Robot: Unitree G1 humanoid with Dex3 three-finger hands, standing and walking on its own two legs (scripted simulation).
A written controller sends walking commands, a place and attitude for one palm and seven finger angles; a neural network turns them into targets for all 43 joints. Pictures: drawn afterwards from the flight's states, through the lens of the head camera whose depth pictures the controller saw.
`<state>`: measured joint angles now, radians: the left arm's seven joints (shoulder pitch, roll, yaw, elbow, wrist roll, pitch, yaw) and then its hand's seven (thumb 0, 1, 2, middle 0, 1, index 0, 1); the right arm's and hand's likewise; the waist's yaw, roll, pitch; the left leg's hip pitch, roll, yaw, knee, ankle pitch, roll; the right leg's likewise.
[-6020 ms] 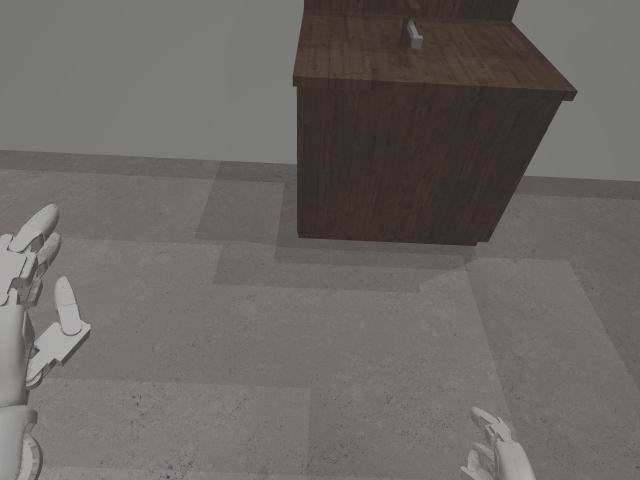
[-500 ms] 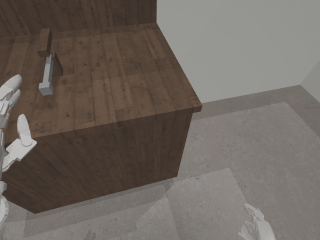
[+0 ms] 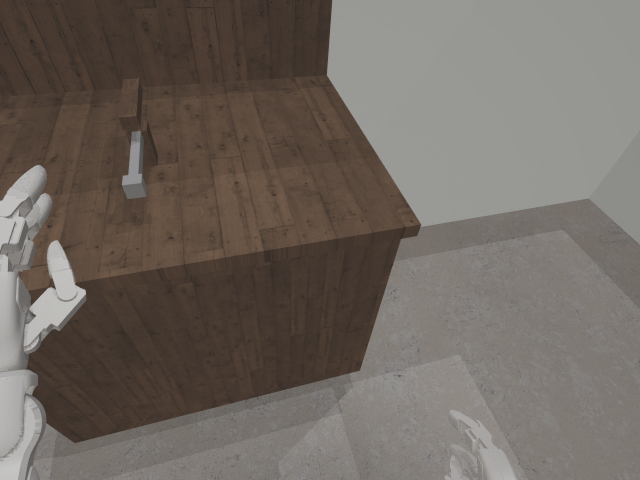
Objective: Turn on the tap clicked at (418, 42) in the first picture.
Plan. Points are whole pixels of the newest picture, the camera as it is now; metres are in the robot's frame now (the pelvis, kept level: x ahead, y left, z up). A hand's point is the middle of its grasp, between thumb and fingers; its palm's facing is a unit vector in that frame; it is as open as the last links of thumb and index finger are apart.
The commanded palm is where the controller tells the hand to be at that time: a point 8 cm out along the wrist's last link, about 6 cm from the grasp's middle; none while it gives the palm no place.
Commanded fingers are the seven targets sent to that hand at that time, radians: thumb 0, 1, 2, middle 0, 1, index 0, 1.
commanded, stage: come to a stop and stand still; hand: left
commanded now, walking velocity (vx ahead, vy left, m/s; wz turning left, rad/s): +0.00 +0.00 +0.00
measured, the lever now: (134, 186) +0.49 +0.36 +0.07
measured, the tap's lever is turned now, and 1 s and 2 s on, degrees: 0 0 0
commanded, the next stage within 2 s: look again from close up in 0.64 s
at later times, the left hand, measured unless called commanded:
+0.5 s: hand (114, 270) +0.26 +0.25 +0.16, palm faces +0.39 -0.84 -0.38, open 7.4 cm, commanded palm +0.20 +0.28 +0.18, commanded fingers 0.00 0.90 0.90 -0.20 -0.30 -0.20 -0.30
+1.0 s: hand (110, 281) +0.25 +0.25 +0.16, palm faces +0.41 -0.84 -0.36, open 7.4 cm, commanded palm +0.19 +0.28 +0.18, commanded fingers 0.00 0.90 0.90 -0.20 -0.30 -0.20 -0.30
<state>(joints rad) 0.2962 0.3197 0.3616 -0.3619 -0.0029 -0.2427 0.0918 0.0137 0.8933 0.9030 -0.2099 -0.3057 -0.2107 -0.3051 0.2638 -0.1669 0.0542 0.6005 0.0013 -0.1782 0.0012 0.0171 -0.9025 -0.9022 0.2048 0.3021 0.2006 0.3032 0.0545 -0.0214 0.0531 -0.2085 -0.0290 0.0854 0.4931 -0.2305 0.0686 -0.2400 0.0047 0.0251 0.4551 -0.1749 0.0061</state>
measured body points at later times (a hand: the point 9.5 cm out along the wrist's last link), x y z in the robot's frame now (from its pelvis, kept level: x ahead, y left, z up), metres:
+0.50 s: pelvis +0.04 -0.01 +0.01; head +0.06 +0.01 +0.45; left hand +0.23 +0.29 +0.18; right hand +0.24 -0.22 -0.06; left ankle +0.03 +0.07 -0.74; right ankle +0.06 -0.13 -0.74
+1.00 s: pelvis +0.04 -0.01 +0.01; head +0.04 +0.00 +0.46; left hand +0.22 +0.29 +0.18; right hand +0.22 -0.23 -0.07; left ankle +0.03 +0.07 -0.74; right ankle +0.06 -0.13 -0.74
